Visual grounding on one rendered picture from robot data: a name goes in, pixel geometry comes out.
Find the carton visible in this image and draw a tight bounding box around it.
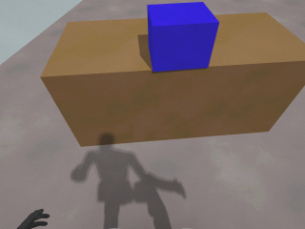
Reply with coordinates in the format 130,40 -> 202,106
147,2 -> 219,72

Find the robot left hand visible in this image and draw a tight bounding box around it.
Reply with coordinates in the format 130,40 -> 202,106
17,209 -> 50,229

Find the pedestal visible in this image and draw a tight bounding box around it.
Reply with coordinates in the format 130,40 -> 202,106
40,12 -> 305,147

